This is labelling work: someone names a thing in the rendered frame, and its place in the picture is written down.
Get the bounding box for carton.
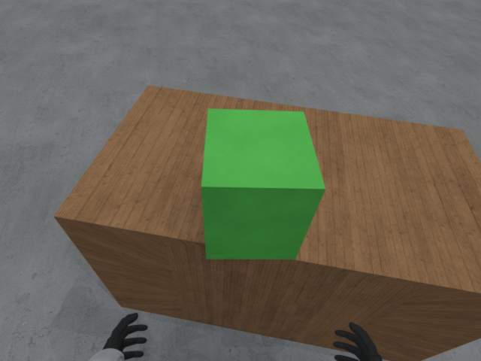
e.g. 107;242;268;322
201;108;325;259

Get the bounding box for right robot hand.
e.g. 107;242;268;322
333;322;382;361

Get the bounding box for left robot hand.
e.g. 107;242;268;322
102;313;148;360

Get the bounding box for pedestal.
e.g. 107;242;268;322
54;85;481;361

